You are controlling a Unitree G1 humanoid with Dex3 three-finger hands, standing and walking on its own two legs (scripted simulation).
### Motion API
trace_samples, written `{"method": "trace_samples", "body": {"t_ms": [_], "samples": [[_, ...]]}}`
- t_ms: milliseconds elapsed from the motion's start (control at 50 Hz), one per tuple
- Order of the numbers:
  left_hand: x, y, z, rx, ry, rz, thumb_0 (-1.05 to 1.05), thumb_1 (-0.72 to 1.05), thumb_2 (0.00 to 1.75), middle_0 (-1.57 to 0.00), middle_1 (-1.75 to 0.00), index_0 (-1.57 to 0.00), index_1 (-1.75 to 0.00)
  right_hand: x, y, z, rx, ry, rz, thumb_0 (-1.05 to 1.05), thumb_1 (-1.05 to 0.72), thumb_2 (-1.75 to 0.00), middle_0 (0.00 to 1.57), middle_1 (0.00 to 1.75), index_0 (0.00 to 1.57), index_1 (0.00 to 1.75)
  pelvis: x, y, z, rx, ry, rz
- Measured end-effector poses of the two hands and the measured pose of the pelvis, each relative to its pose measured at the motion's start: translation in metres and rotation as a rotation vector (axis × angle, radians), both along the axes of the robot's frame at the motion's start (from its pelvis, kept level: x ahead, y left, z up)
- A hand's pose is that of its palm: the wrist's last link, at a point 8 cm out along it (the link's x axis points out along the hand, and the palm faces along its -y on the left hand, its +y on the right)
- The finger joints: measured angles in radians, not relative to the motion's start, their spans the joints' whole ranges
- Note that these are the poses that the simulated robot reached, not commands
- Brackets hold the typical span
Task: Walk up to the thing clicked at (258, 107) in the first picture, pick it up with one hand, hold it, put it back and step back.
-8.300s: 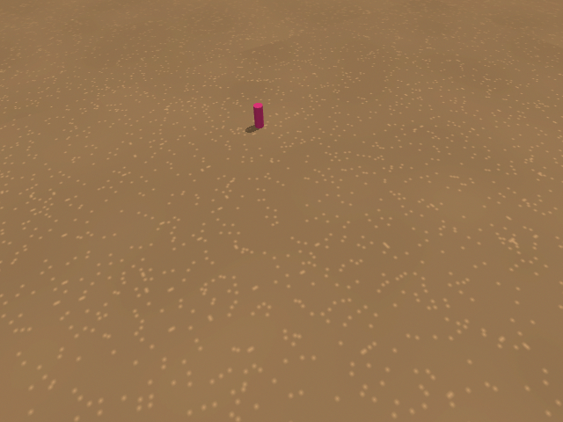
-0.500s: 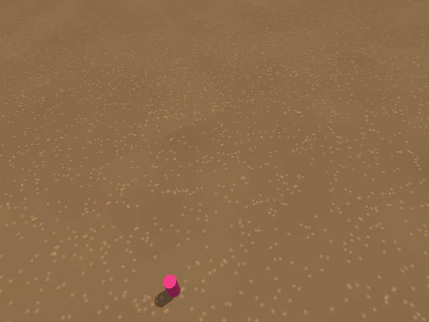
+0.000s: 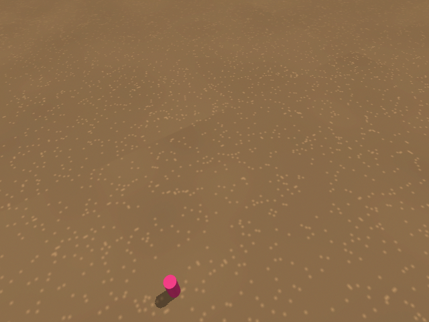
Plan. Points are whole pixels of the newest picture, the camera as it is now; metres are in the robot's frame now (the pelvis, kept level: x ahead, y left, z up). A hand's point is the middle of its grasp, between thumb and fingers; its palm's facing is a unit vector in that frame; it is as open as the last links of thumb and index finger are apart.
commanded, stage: go down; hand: left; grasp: from the side
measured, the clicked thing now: (172, 286) +0.37 +0.21 -0.71
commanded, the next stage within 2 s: none
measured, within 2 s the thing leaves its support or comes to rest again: neither
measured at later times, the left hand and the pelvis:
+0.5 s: hand out of the picture +0.14 +0.27 -0.18, palm faces +0.05 -0.94 -0.33, open 15.6 cm; pelvis -0.01 +0.02 -0.04, yaw +1 degrees
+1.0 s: hand out of the picture +0.13 +0.28 -0.20, palm faces +0.07 -0.94 -0.32, open 17.2 cm; pelvis -0.01 +0.03 -0.09, yaw +1 degrees
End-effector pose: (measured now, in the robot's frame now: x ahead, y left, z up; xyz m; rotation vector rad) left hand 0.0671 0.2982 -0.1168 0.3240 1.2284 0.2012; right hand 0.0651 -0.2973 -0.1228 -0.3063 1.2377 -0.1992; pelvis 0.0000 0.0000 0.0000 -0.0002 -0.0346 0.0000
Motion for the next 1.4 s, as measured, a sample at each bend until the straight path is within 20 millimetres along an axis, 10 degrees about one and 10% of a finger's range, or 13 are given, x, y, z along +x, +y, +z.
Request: {"method": "trace_samples", "body": {"t_ms": [280, 660, 1160, 1400], "samples": [[0.066, 0.005, -0.009, -0.016, -0.163, 0.009, 0.00, 0.44, 0.45, -0.07, -0.12, -0.08, -0.12, 0.008, 0.037, -0.008, 0.052, -0.167, -0.010, 0.01, -0.94, -0.91, 0.20, 0.30, 0.20, 0.30, -0.017, 0.002, -0.019, -0.003, 0.135, 0.015], [0.053, 0.022, -0.038, -0.027, -0.190, 0.015, 0.00, -0.45, 0.09, -0.09, -0.11, -0.08, -0.11, 0.060, 0.064, -0.022, 0.025, -0.384, 0.054, 0.01, -0.84, -0.88, 0.20, 0.30, 0.20, 0.30, -0.012, 0.023, -0.062, -0.031, 0.250, 0.019], [0.048, 0.038, -0.064, -0.033, -0.255, 0.034, -0.01, -0.47, 0.12, -0.07, -0.10, -0.07, -0.11, 0.079, 0.080, -0.052, 0.003, -0.495, 0.119, 0.01, -0.86, -0.89, 0.20, 0.30, 0.20, 0.30, -0.021, 0.024, -0.108, -0.061, 0.354, 0.033], [0.110, 0.069, -0.133, -0.110, -0.564, -0.061, -0.01, -0.52, 0.09, -0.08, -0.10, -0.08, -0.10, 0.055, 0.056, -0.137, -0.044, -0.416, 0.179, 0.01, -0.90, -0.90, 0.20, 0.30, 0.20, 0.30, -0.053, 0.020, -0.187, -0.055, 0.497, 0.025]]}}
